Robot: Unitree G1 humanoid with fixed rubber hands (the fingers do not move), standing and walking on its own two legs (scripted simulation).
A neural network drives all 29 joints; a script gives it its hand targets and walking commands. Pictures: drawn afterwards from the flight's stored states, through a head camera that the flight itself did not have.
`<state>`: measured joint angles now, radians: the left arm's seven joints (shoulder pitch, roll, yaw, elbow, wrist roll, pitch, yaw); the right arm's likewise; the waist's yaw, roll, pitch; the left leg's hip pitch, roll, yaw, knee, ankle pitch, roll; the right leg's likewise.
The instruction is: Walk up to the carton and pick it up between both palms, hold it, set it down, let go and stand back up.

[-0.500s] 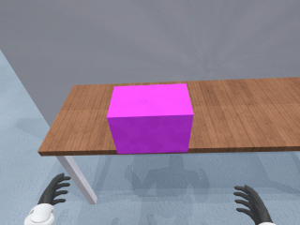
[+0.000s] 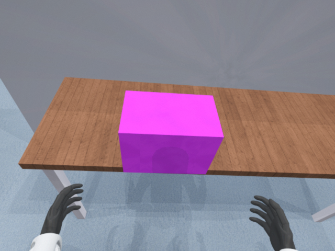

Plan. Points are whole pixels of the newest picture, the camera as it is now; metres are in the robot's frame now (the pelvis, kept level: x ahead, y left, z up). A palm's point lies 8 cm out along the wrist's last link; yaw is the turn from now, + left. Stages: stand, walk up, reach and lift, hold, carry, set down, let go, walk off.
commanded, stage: reach and lift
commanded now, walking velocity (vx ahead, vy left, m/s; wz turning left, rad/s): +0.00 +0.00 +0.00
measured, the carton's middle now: (167, 134) +0.45 +0.00 -0.03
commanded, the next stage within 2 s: none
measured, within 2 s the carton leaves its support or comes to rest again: neither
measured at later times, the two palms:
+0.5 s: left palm (70, 213) +0.19 +0.22 -0.01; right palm (279, 214) +0.20 -0.24 +0.03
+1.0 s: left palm (74, 159) +0.29 +0.22 +0.05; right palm (273, 165) +0.30 -0.24 +0.07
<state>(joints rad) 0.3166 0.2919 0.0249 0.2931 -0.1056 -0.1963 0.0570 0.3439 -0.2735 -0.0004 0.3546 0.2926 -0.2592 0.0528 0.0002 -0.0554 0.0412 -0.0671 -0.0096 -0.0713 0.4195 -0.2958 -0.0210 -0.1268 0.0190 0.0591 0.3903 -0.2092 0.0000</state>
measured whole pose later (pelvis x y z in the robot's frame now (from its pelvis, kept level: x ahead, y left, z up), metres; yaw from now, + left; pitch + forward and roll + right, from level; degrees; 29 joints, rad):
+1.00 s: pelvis +0.02 -0.01 +0.00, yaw +0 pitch -1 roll +0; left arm -0.03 0.25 0.10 0.23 -0.16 0.13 0.01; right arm -0.04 -0.31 -0.02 0.20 0.35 -0.03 -0.02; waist 0.00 0.02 0.02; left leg -0.05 0.00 -0.06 0.37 -0.27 -0.02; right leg -0.12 0.03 0.06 0.34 -0.20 0.01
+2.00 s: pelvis +0.02 +0.00 +0.00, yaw -1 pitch +11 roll -1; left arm -0.83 0.33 0.03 0.83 -0.16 0.24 0.06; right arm -0.89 -0.37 0.01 1.07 0.43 0.05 0.07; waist 0.00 0.03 -0.12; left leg -0.31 0.00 -0.05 0.39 -0.26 -0.01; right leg -0.34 0.02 0.06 0.31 -0.15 0.01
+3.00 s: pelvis -0.03 -0.03 -0.03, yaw +1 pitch +29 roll +1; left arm -1.04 0.31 -0.14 1.64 -0.34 -0.44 -0.02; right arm -0.95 -0.36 0.21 1.25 0.43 -0.30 0.04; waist 0.00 -0.05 -0.25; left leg -0.85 0.00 -0.05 0.58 -0.24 -0.03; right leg -0.91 0.03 0.04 0.57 -0.16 0.01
